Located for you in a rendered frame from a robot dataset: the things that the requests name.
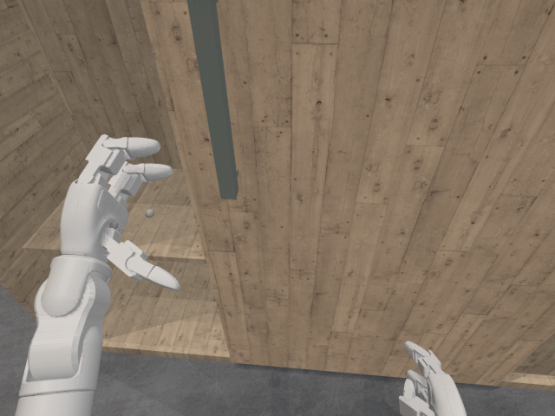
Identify left robot hand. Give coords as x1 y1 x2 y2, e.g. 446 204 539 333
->
60 134 180 291

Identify right robot hand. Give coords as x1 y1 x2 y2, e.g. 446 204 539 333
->
399 341 467 416

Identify wardrobe door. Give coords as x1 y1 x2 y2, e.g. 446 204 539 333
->
512 333 555 376
140 0 555 386

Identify handle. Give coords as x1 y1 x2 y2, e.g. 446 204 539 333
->
187 0 238 199

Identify left robot forearm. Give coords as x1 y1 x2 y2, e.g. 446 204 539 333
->
15 255 113 416

